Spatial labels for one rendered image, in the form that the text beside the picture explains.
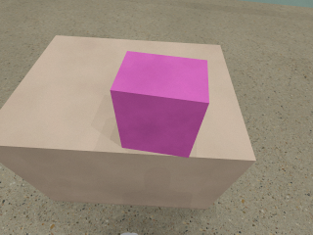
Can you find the pedestal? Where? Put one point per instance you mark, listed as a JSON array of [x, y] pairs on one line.
[[58, 130]]

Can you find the carton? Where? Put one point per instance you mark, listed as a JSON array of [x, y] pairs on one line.
[[159, 102]]

